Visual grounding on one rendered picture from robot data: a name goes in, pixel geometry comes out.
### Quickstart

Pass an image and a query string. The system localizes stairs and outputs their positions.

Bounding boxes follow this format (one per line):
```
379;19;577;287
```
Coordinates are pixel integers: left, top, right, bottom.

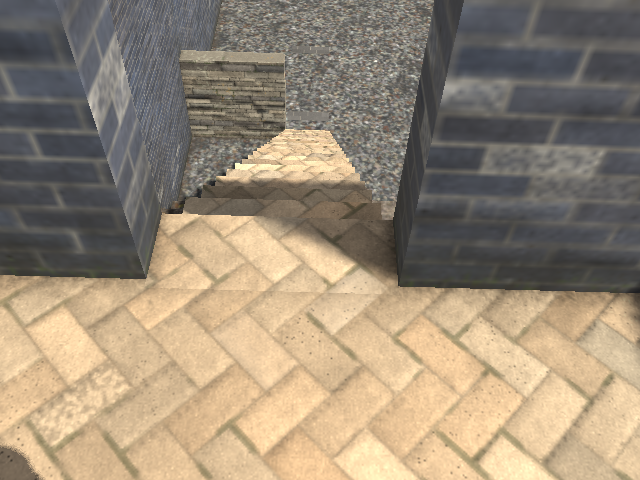
182;129;382;220

